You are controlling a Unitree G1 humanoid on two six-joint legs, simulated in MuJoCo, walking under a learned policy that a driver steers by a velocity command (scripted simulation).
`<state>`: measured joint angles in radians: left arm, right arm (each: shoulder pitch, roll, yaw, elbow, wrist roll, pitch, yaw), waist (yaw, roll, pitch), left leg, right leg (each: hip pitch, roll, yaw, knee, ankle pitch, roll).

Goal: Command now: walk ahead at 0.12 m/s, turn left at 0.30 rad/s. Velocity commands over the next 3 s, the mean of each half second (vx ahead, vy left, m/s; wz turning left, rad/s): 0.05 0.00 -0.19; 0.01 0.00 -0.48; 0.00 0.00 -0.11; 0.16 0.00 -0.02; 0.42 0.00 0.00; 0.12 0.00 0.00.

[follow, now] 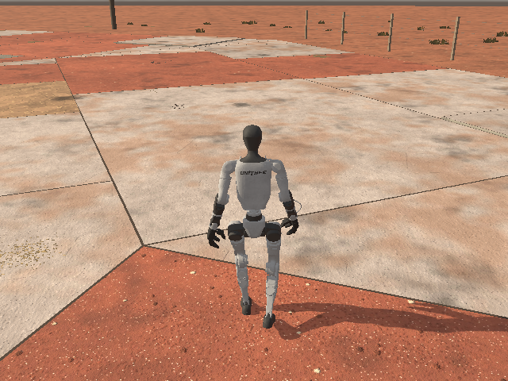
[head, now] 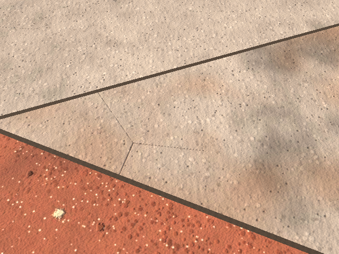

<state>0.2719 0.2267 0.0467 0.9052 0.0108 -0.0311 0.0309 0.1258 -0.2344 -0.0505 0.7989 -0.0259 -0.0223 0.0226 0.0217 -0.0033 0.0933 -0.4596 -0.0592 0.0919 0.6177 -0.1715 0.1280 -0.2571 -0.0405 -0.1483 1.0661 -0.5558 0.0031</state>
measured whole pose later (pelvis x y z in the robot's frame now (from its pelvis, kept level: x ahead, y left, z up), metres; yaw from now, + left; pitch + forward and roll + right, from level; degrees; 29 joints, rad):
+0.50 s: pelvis +0.02 -0.03 +0.02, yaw -11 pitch +0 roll +1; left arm 0.29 0.21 0.06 0.90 0.02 0.03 0.01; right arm 0.16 -0.26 -0.07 0.88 -0.01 0.05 -0.05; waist 0.02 0.03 0.02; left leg -0.39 0.03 0.16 0.67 -0.36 0.02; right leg -0.22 0.02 -0.02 0.55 -0.33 -0.06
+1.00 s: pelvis +0.02 +0.00 +0.02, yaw -26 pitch +0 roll -1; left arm 0.19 0.30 0.09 0.83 0.01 0.05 0.02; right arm 0.17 -0.25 -0.03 0.78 -0.02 0.02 -0.04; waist 0.01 -0.05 0.06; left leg -0.24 -0.03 -0.01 0.49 -0.24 0.04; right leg -0.34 0.14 0.18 0.75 -0.46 -0.02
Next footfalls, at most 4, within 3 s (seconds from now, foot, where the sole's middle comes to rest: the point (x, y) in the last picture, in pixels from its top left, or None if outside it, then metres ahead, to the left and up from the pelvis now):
0.46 right None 0.02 -0.12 -0.75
0.94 left None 0.11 0.06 -0.75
1.28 right None -0.02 -0.11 -0.75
2.44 right None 0.41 -0.23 -0.75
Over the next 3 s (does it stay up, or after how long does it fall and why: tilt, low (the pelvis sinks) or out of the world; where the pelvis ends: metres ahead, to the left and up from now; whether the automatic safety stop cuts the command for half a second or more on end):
stays up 0.43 -0.16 0.03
